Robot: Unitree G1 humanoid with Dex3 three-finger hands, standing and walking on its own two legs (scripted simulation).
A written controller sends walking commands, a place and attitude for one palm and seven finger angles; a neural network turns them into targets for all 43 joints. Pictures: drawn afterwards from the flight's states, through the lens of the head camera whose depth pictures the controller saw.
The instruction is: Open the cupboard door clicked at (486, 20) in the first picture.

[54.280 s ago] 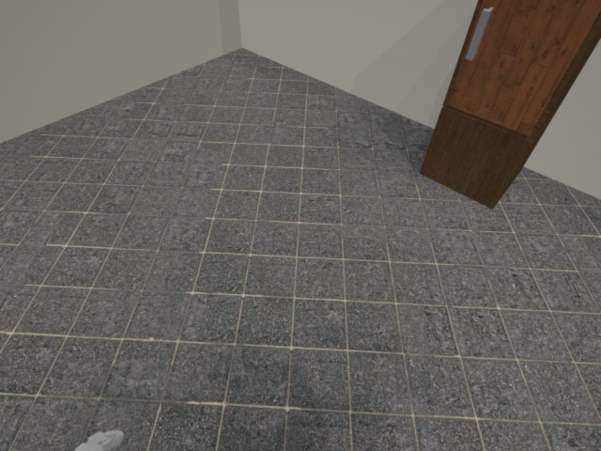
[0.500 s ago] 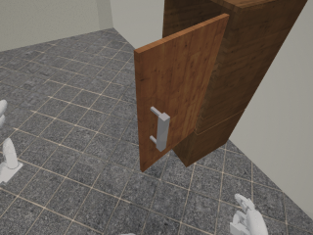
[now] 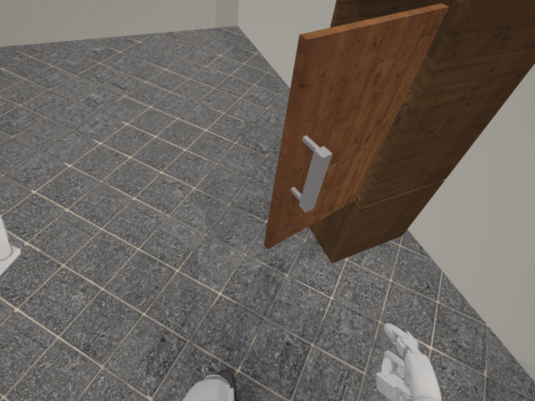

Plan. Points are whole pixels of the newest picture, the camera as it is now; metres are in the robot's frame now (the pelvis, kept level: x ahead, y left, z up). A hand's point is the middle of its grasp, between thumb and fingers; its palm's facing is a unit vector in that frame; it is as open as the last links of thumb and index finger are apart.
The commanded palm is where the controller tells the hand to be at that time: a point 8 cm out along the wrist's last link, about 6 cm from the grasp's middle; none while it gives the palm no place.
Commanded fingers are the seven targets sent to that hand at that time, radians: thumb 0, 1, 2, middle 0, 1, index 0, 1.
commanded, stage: stop stepping back and stand still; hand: left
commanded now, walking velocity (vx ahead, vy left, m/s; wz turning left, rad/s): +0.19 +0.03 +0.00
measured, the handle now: (307, 175) +0.55 -0.04 -0.02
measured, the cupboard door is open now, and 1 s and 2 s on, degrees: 100 100 100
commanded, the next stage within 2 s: let the arm hang, fingers relaxed in 1.00 s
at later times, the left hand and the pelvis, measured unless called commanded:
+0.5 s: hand (50, 345) +0.14 +0.21 +0.17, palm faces +0.23 -0.84 -0.49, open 7.4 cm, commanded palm +0.07 +0.27 +0.19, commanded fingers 0.00 0.90 0.90 -0.20 -0.30 -0.20 -0.30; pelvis -0.11 -0.01 +0.01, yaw -8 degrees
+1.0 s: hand out of the picture +0.09 +0.20 +0.18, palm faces +0.33 -0.82 -0.47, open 7.4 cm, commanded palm +0.04 +0.26 +0.19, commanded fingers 0.00 0.90 0.90 -0.20 -0.30 -0.20 -0.30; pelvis -0.13 -0.02 +0.02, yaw -7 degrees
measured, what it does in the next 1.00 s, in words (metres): walks backwards: right foot, then left foot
